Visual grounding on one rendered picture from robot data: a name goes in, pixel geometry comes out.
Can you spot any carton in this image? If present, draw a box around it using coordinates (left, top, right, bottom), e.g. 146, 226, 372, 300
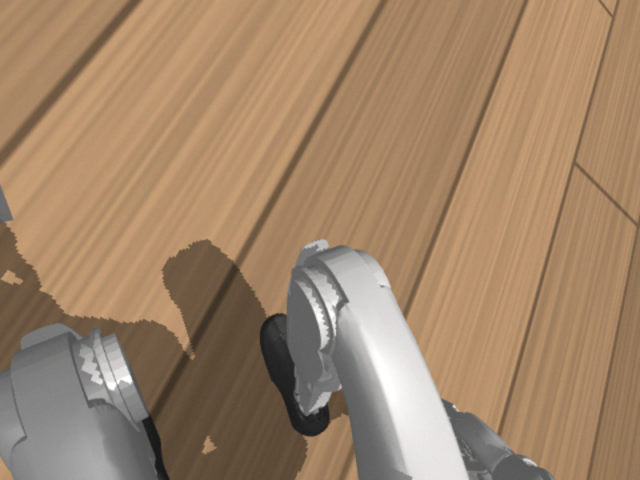
0, 185, 13, 223

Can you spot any left robot foot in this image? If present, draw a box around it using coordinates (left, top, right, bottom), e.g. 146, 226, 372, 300
142, 409, 170, 480

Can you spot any right robot hand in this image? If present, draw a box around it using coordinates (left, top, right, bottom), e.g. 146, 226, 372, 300
441, 398, 515, 480

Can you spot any right robot foot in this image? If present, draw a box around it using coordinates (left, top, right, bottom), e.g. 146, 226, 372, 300
260, 314, 329, 437

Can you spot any right robot arm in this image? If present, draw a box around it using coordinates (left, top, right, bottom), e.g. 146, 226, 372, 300
492, 454, 555, 480

